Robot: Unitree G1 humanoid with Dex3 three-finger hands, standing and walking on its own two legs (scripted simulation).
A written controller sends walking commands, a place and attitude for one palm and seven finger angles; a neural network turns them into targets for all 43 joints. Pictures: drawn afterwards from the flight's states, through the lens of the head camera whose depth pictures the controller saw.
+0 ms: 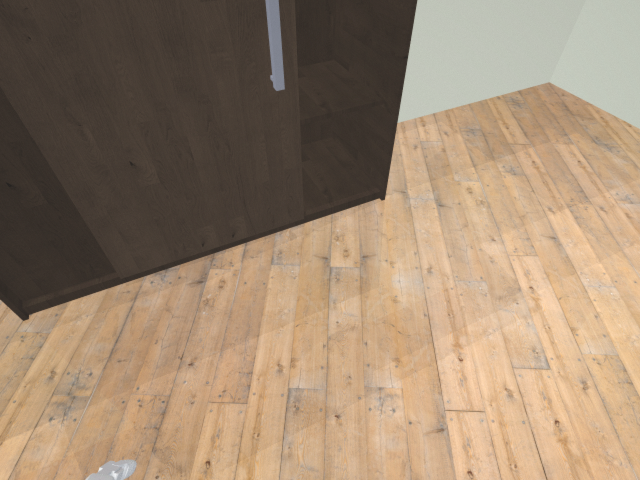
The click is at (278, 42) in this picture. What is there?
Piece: wardrobe's sliding door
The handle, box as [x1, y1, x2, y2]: [265, 0, 284, 90]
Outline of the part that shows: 265,0 272,74 270,75 270,78 273,82 273,87 276,90 284,88 278,0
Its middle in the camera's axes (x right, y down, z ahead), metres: -0.14 -0.59 +1.07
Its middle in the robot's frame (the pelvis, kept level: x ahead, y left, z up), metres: +1.20 +0.19 +0.09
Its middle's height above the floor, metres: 0.86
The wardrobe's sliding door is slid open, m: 0.41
